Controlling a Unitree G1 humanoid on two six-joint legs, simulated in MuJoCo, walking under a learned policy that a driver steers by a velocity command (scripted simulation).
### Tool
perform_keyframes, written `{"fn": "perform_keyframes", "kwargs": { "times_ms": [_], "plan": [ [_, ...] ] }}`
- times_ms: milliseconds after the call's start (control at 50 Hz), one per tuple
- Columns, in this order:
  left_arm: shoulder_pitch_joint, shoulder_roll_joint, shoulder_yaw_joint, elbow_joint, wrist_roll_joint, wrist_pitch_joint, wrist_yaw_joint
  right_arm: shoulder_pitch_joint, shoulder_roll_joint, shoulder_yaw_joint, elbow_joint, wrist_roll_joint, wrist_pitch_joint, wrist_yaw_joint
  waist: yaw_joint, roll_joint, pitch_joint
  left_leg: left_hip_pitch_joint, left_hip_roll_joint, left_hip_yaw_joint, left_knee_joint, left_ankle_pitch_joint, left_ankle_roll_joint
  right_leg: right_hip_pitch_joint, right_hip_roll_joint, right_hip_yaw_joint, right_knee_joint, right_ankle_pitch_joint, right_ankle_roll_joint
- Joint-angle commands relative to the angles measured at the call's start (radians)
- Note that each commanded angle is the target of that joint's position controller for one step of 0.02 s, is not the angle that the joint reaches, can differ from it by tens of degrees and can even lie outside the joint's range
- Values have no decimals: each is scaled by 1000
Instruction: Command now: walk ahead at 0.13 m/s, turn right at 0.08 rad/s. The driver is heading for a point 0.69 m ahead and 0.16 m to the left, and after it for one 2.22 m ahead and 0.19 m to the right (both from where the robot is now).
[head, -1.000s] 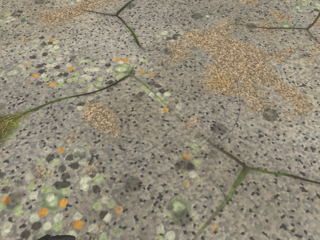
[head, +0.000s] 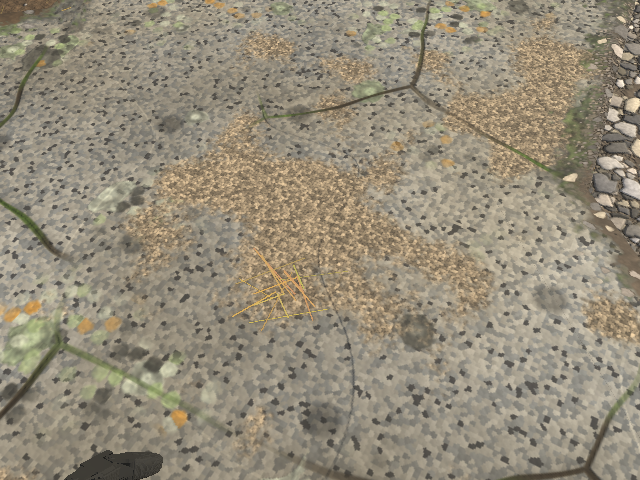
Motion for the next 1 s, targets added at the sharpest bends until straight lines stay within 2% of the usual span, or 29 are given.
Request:
{"fn": "perform_keyframes", "kwargs": {
  "times_ms": [20, 40, 60, 100, 160, 200, 220, 240, 260, 280, 300, 320, 380, 460, 540, 800, 920, 940, 960, 980, 1000],
  "plan": [
    [119, 116, 31, -8, -14, 10, -1, 27, -106, -19, -47, 7, 28, -13, 79, -88, -221, -308, 61, -53, 215, -54, -27, 437, -296, 333, -138, 401, -223],
    [64, 118, 31, -10, -10, 11, -1, 13, -103, -22, -48, -3, 47, -25, 55, -90, -175, -256, 77, -56, 159, -4, -35, 319, -270, 294, -179, 302, -201],
    [22, 131, 37, -8, 1, 14, 0, 28, -90, -20, -42, -5, 62, -33, 26, -122, -153, -173, 76, -45, 100, 48, -43, 211, -242, 253, -215, 229, -186],
    [-12, 122, 38, 0, 11, 16, 5, 55, -59, -14, -21, -11, 72, -43, 11, -147, -151, -56, 57, -17, -9, 124, -45, 119, -203, 189, -240, 161, -182],
    [-14, 105, 34, 27, 3, 20, 15, 31, -45, -11, -9, -16, 72, -42, 18, -136, -158, 50, 45, -2, -185, 307, -21, 90, -187, 165, -244, -32, -166],
    [-1, 80, 24, 51, -5, 24, 17, 14, -41, -10, -6, -32, 71, -36, 11, -114, -128, 135, 31, 10, -318, 412, 7, 42, -148, 151, -239, -270, -108],
    [32, 59, 16, 74, -2, 24, 16, -7, -59, -10, -20, -44, 69, -35, 19, -85, -91, 144, 67, -35, -380, 443, 30, 16, -119, 144, -230, -372, -56],
    [62, 66, 19, 83, 4, 23, 13, -34, -117, -19, -37, -38, 69, -40, 56, -5, -38, 86, 117, -79, -422, 390, 59, 21, -69, 111, -191, -402, -13],
    [79, 66, 23, 88, -1, 26, 18, -72, -137, -29, -21, -25, 68, -40, 85, 112, -4, -65, 101, -77, -454, 163, 84, 110, -19, 46, -157, -306, 17],
    [59, 84, 26, 96, 0, 28, 25, -94, -92, -19, -25, -27, 59, -38, 73, 116, 15, -133, 85, -76, -491, 95, 75, 182, -18, 39, -114, -233, 25],
    [61, 83, 29, 103, -3, 29, 30, -101, -65, -11, -17, -32, 51, -37, 78, 121, 7, -147, 84, -73, -503, 112, 59, 218, -21, 35, -96, -184, 19],
    [71, 80, 29, 116, -4, 33, 34, -106, -57, -8, -13, -29, 41, -35, 79, 117, 6, -134, 75, -65, -496, 170, 46, 229, -26, 40, -90, -145, 12],
    [89, 77, 32, 149, -3, 32, 36, -76, -60, -7, 12, -17, 24, -34, 66, 62, -36, -53, 65, -48, -449, 317, 38, 240, -32, 41, -80, -33, 3],
    [92, 77, 34, 191, -13, 30, 36, -64, -59, -5, 39, -14, 27, -37, 56, 22, -64, -3, 53, -33, -422, 436, 45, 266, -36, 37, -66, 78, 7],
    [99, 80, 36, 234, -17, 38, 42, -68, -55, -3, 63, -11, 33, -37, 57, -1, -66, 14, 44, -24, -419, 490, 48, 289, -38, 35, -60, 127, 10],
    [85, 90, 36, 344, -20, 56, 59, -65, -39, 2, 136, -11, 42, -37, 64, 4, -36, 28, 26, -5, -453, 492, 47, 315, -41, 29, -79, 116, 18],
    [81, 86, 33, 382, -20, 57, 60, -52, -33, 5, 162, -12, 43, -41, 65, 5, -21, 23, 21, 0, -467, 449, 46, 308, -39, 25, -92, 79, 21],
    [98, 75, 31, 397, -21, 58, 60, -30, -26, 6, 177, -11, 45, -42, 64, 8, -42, 32, 12, 8, -476, 344, 50, 314, -24, 9, -90, -26, 20],
    [104, 78, 33, 404, -26, 59, 61, -21, -37, 2, 182, -5, 48, -45, 64, 21, -24, 14, 7, 3, -483, 179, 67, 289, 1, -16, -67, -196, 16],
    [103, 85, 36, 406, -31, 58, 61, -26, -59, -6, 177, 1, 51, -48, 62, 42, 12, -15, 20, -25, -497, 4, 93, 233, 19, -33, -39, -367, 9],
    [90, 86, 37, 399, -30, 51, 60, -25, -74, -11, 169, 4, 49, -51, 56, 60, 59, -39, 52, -76, -526, -131, 120, 161, 24, -36, -15, -460, 1]
  ]
}}
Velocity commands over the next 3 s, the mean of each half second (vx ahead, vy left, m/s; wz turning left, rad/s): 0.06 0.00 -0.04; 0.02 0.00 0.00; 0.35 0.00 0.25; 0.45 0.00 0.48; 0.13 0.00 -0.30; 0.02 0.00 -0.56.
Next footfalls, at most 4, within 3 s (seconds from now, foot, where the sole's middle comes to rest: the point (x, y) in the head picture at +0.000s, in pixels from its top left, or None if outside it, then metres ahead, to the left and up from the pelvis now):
0.22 left None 0.09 0.15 -0.76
1.64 left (247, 472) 0.48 0.16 -0.76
2.10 right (273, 326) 0.81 0.11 -0.76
2.52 left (181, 366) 0.72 0.31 -0.76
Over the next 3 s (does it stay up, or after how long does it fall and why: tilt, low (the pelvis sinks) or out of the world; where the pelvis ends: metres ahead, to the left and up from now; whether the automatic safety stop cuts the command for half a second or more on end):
stays up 0.68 0.17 0.00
